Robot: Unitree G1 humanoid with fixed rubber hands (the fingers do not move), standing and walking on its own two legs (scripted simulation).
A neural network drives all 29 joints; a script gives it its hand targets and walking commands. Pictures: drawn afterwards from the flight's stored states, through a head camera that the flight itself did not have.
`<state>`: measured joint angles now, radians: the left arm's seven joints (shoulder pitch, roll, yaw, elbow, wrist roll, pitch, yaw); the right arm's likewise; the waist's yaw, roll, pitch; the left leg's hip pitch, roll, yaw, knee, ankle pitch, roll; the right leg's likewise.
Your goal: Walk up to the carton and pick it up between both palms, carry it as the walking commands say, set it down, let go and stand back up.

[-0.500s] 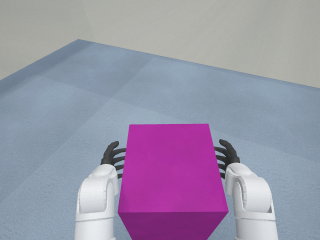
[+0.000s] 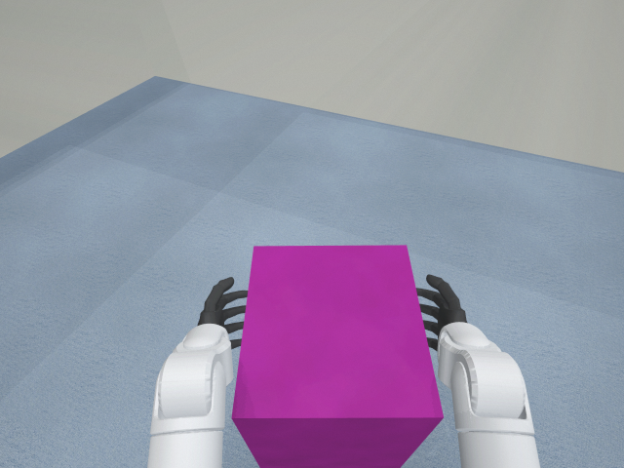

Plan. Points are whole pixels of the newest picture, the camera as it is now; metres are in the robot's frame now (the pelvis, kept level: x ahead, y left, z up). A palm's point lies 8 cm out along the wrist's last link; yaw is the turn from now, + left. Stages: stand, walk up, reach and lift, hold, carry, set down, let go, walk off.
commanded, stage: carry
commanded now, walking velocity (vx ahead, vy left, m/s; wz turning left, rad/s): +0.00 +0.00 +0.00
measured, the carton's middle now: (330, 362) +0.28 +0.00 -0.01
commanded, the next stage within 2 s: none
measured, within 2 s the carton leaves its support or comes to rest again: neither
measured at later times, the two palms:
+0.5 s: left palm (202, 334) +0.27 +0.15 +0.08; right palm (449, 327) +0.27 -0.14 +0.08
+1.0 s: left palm (107, 419) +0.18 +0.25 +0.06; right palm (358, 339) +0.27 -0.03 +0.06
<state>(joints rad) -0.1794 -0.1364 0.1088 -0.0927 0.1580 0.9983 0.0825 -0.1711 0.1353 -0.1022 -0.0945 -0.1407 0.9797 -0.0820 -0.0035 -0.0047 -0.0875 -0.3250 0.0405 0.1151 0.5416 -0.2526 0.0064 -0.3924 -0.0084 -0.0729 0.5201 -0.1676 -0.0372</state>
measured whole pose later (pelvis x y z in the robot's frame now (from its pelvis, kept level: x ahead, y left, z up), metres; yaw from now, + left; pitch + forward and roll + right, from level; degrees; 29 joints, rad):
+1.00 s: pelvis -0.03 +0.02 -0.02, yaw +18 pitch +5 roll -1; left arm -0.18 -0.14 0.08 -0.33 0.12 1.21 0.12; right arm -0.18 0.14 -0.10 -0.33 -0.09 1.19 -0.11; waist -0.02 -0.02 -0.06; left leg -0.49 -0.01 0.06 0.72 -0.31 0.05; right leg -0.55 -0.17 -0.19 0.83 -0.44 0.07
